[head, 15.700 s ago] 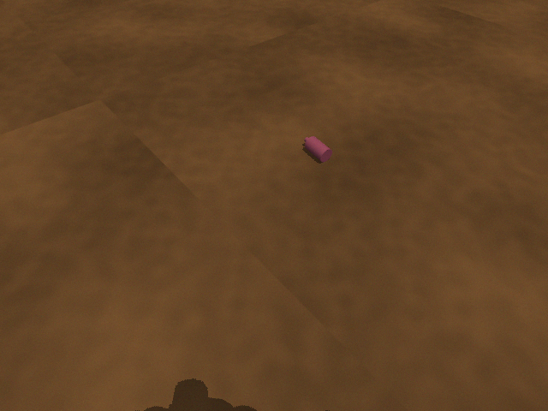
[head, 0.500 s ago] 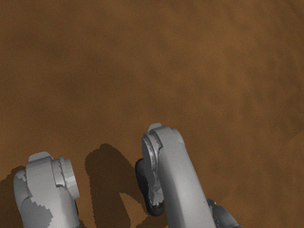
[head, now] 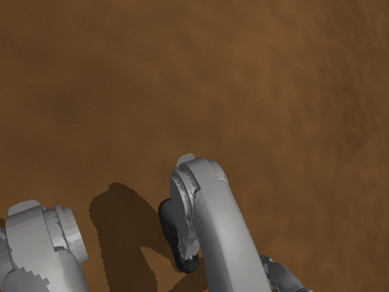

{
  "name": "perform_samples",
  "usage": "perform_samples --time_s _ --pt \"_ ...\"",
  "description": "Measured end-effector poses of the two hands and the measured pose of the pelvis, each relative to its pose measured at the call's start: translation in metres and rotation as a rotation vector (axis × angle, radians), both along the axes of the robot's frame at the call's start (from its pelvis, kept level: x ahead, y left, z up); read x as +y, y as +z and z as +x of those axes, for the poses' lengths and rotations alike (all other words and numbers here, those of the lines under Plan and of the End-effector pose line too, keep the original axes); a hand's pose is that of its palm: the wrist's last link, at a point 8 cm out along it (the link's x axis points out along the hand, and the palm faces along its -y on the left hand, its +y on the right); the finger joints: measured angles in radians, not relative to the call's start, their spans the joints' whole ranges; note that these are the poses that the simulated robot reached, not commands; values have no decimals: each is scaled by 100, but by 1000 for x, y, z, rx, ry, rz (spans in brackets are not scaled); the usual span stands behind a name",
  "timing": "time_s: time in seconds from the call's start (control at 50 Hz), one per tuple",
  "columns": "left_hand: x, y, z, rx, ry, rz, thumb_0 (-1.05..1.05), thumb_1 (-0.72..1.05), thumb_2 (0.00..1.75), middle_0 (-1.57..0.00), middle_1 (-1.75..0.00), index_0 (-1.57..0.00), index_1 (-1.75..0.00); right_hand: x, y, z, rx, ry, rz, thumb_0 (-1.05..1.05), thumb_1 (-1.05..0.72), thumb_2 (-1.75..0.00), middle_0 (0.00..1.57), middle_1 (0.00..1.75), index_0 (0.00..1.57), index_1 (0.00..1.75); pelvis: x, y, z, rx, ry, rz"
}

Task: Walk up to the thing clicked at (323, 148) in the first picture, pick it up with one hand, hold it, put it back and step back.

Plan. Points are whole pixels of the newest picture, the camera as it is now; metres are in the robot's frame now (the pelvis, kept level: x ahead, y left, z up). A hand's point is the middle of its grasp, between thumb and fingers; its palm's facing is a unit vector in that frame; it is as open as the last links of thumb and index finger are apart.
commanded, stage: rest palm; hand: left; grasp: from above
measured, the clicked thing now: out of the picture +0.46 +0.40 -0.26
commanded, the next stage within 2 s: close in 0.98 s
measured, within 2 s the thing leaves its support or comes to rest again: neither
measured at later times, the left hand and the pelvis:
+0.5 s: hand out of the picture +0.44 +0.38 -0.23, palm faces -0.45 -0.17 -0.87, open 13.6 cm; pelvis +0.00 +0.00 +0.00, yaw -1 degrees
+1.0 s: hand out of the picture +0.44 +0.38 -0.23, palm faces -0.44 -0.15 -0.88, open 13.9 cm; pelvis +0.00 +0.00 -0.01, yaw -1 degrees
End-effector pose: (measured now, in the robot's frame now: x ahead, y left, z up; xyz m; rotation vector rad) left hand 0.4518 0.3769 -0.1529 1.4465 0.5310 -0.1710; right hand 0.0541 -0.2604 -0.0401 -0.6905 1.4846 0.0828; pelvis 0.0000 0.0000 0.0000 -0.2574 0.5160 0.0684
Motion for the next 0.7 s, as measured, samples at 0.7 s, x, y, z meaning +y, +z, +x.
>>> perform_samples --time_s 0.7 --pt "3 -22 -8 24 20 -16 -1 -50 107 -9 -105 -9 -107 7 -1 20 -18 93 29 0 -90 -90 20 30 20 30 2 -4 2 -31 -13 -16"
